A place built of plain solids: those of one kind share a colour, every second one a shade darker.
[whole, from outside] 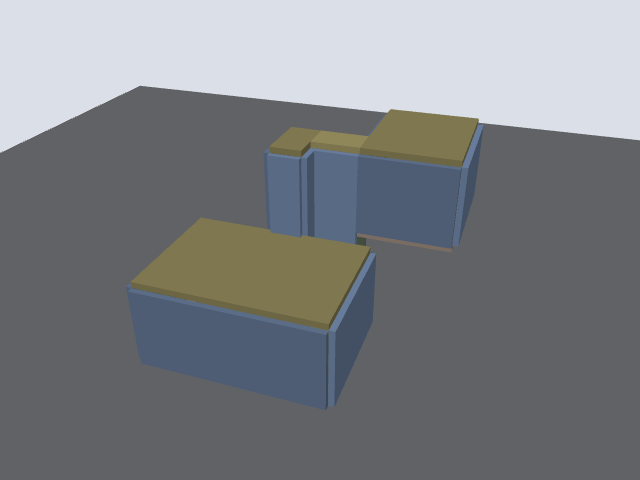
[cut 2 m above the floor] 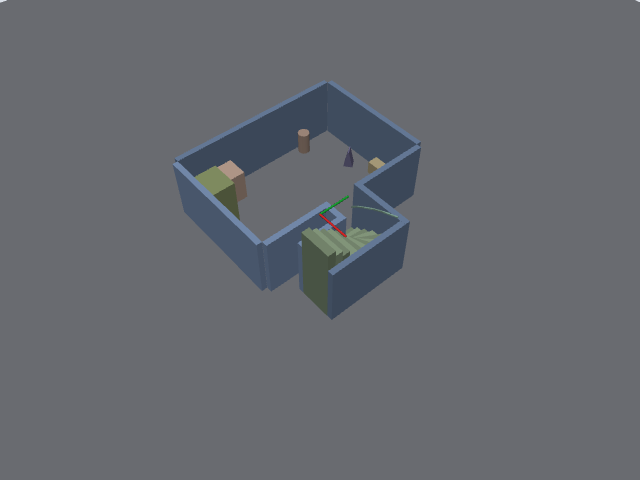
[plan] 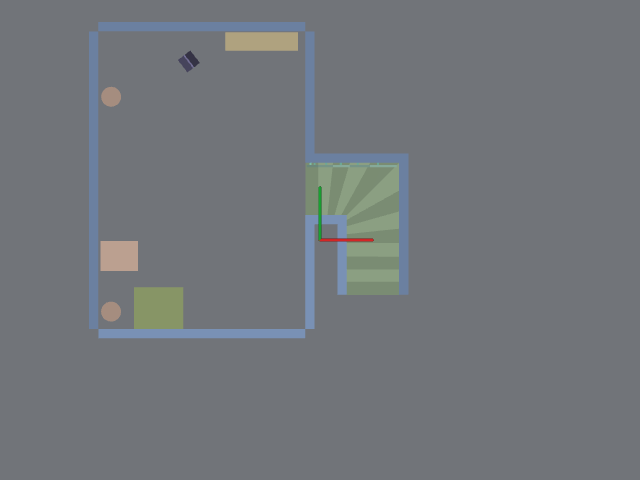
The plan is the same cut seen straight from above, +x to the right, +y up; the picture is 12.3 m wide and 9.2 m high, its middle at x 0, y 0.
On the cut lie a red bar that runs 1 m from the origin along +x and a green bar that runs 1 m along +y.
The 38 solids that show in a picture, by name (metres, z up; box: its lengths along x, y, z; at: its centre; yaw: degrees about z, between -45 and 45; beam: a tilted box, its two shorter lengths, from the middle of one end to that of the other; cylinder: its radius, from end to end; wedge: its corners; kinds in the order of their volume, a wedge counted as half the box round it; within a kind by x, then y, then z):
{
 "wall_1": {"box": [0.18, 5.71, 2.59], "at": [-4.34, 1.15, 1.25]},
 "wall_2": {"box": [3.97, 0.18, 2.59], "at": [-2.27, -1.8, 1.25]},
 "wall_3": {"box": [3.97, 0.18, 2.59], "at": [-2.27, 4.09, 1.25]},
 "wall_4": {"box": [0.18, 1.0, 2.77], "at": [-0.35, 0.98, 3.93]},
 "wall_5": {"box": [0.18, 2.19, 2.59], "at": [-0.19, -0.61, 1.25]},
 "wall_6": {"box": [0.18, 2.52, 2.59], "at": [-0.19, 2.74, 1.25]},
 "wall_7": {"box": [0.8, 0.18, 5.36], "at": [0.12, 0.39, 2.63]},
 "wall_8": {"box": [0.18, 2.95, 2.53], "at": [0.43, -2.52, 4.04]},
 "wall_9": {"box": [0.18, 1.53, 5.36], "at": [0.43, -0.28, 2.63]},
 "wall_10": {"box": [1.98, 0.18, 5.36], "at": [0.71, 1.57, 2.63]},
 "wall_11": {"box": [0.18, 2.53, 5.36], "at": [1.61, 0.22, 2.63]},
 "wall_12": {"box": [3.73, 0.18, 2.53], "at": [2.38, -4.09, 4.04]},
 "roof_1": {"box": [3.97, 5.71, 0.2], "at": [-2.27, 1.15, 2.64]},
 "roof_2": {"box": [1.78, 1.0, 0.2], "at": [0.63, 0.98, 5.41]},
 "roof_3": {"box": [1.0, 1.53, 0.2], "at": [1.02, -0.28, 5.41]},
 "roof_4": {"box": [3.73, 2.95, 0.2], "at": [2.38, -2.52, 5.41]},
 "tread_1": {"wedge": [[-0.28, 0.48, -0.05], [-0.28, 0.48, 0.2], [-0.28, 1.48, -0.05], [-0.28, 1.48, 0.2], [-0.03, 0.48, -0.05], [-0.03, 0.48, 0.2], [-0.03, 1.48, -0.05], [-0.03, 1.48, 0.2]]},
 "tread_2": {"wedge": [[-0.03, 0.48, -0.05], [-0.03, 0.48, 0.4], [-0.03, 1.48, -0.05], [-0.03, 1.48, 0.41], [0.15, 0.48, -0.05], [0.15, 0.48, 0.4], [0.25, 1.48, -0.05], [0.25, 1.48, 0.4]]},
 "tread_3": {"wedge": [[0.14, 0.48, -0.05], [0.14, 0.48, 0.59], [0.25, 1.48, -0.05], [0.25, 1.48, 0.59], [0.28, 0.48, -0.05], [0.28, 0.48, 0.59], [0.58, 1.48, -0.05], [0.58, 1.48, 0.59]]},
 "tread_4": {"wedge": [[0.28, 0.48, -0.05], [0.28, 0.48, 0.8], [0.41, 0.48, -0.05], [0.41, 0.48, 0.8], [0.57, 1.48, -0.05], [0.57, 1.48, 0.8], [0.96, 1.48, -0.05], [0.96, 1.48, 0.79]]},
 "tread_5": {"wedge": [[0.41, 0.48, -0.05], [0.41, 0.48, 0.99], [0.52, 0.48, -0.05], [0.52, 0.48, 0.99], [0.96, 1.48, -0.05], [0.96, 1.48, 0.99], [1.52, 1.48, -0.05], [1.52, 1.48, 0.99]]},
 "tread_6": {"wedge": [[0.52, -1.05, -0.05], [0.52, -1.05, 2.57], [0.52, -0.8, -0.05], [0.52, -0.8, 2.58], [1.52, -1.05, -0.05], [1.52, -1.05, 2.57], [1.52, -0.8, -0.05], [1.52, -0.8, 2.57]]},
 "tread_7": {"wedge": [[0.52, -0.8, -0.05], [0.52, -0.8, 2.38], [0.52, -0.57, -0.05], [0.52, -0.57, 2.38], [1.52, -0.8, -0.05], [1.52, -0.8, 2.38], [1.52, -0.57, -0.05], [1.52, -0.57, 2.38]]},
 "tread_8": {"wedge": [[0.52, -0.57, -0.05], [0.52, -0.57, 2.18], [0.52, -0.32, -0.05], [0.52, -0.32, 2.18], [1.52, -0.57, -0.05], [1.52, -0.57, 2.18], [1.52, -0.32, -0.05], [1.52, -0.32, 2.18]]},
 "tread_9": {"wedge": [[0.52, -0.32, -0.05], [0.52, -0.32, 1.98], [0.52, -0.06, -0.05], [0.52, -0.06, 1.99], [1.52, -0.32, -0.05], [1.52, -0.32, 1.98], [1.52, -0.06, -0.05], [1.52, -0.06, 1.99]]},
 "tread_10": {"wedge": [[0.52, -0.06, -0.05], [0.52, -0.06, 1.79], [0.52, 0.11, -0.05], [0.52, 0.11, 1.79], [1.52, -0.06, -0.05], [1.52, -0.06, 1.79], [1.52, 0.22, -0.05], [1.52, 0.22, 1.79]]},
 "tread_11": {"wedge": [[0.52, 0.11, -0.05], [0.52, 0.11, 1.59], [0.52, 0.26, -0.05], [0.52, 0.26, 1.59], [1.52, 0.21, -0.05], [1.52, 0.21, 1.58], [1.52, 0.55, -0.05], [1.52, 0.55, 1.59]]},
 "tread_12": {"wedge": [[0.52, 0.26, -0.05], [0.52, 0.26, 1.38], [0.52, 0.39, -0.05], [0.52, 0.39, 1.38], [1.52, 0.54, -0.05], [1.52, 0.54, 1.39], [1.52, 0.95, -0.05], [1.52, 0.95, 1.39]]},
 "tread_13": {"wedge": [[0.52, 0.38, -0.05], [0.52, 0.38, 1.19], [0.52, 0.48, -0.05], [0.52, 0.48, 1.19], [1.52, 0.94, -0.05], [1.52, 0.94, 1.19], [1.52, 1.48, -0.05], [1.52, 1.48, 1.2]]},
 "floor_1": {"box": [3.73, 2.95, 0.23], "at": [2.38, -2.52, 2.66]},
 "machine_1": {"box": [0.95, 0.8, 1.88], "at": [-3.09, -1.31, 0.89]},
 "bin_1": {"cylinder": 0.19, "from": [-4.01, -1.37, 0.0], "to": [-4.01, -1.37, 0.75]},
 "bin_2": {"cylinder": 0.19, "from": [-4.0, 2.74, 0.0], "to": [-4.0, 2.74, 0.75]},
 "bin_3": {"box": [0.72, 0.58, 1.11], "at": [-3.85, -0.31, 0.51]},
 "bench_1": {"box": [1.4, 0.36, 0.5], "at": [-1.12, 3.81, 0.2]},
 "sign_1": {"wedge": [[-2.72, 3.45, 0.0], [-2.62, 3.53, 0.62], [-2.59, 3.55, 0.62], [-2.54, 3.21, 0.0], [-2.49, 3.63, 0.0], [-2.43, 3.29, 0.62], [-2.41, 3.31, 0.62], [-2.3, 3.4, 0.0]]},
 "guard_rail_1": {"wedge": [[0.57, 1.39, 1.7], [0.57, 1.39, 1.75], [0.57, 1.44, 1.7], [0.57, 1.44, 1.75], [0.96, 1.39, 1.9], [0.96, 1.39, 1.95], [0.96, 1.44, 1.9], [0.96, 1.44, 1.95]]},
 "guard_rail_2": {"wedge": [[0.96, 1.39, 1.9], [0.96, 1.39, 1.95], [0.96, 1.44, 1.9], [0.96, 1.44, 1.95], [1.47, 1.39, 2.11], [1.47, 1.39, 2.16], [1.47, 1.44, 2.11], [1.47, 1.44, 2.16]]}
}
